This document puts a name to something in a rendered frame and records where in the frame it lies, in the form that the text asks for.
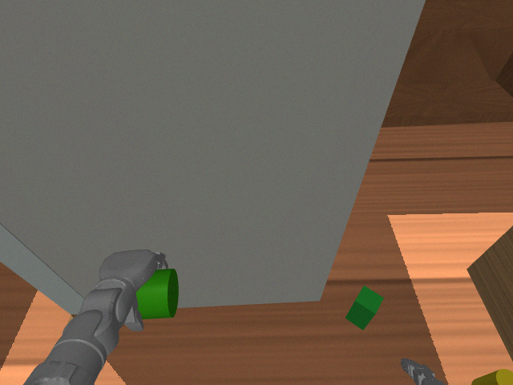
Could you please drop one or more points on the left robot hand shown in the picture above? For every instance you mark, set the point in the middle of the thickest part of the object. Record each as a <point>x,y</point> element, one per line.
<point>136,266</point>

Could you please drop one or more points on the bookshelf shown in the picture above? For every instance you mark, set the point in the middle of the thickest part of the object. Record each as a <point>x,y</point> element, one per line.
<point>459,66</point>

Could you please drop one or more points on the left robot arm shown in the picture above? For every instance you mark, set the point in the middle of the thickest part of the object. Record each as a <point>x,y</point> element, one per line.
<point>88,338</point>

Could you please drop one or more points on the right robot hand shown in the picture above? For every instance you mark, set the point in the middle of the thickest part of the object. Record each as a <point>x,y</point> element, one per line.
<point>421,374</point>

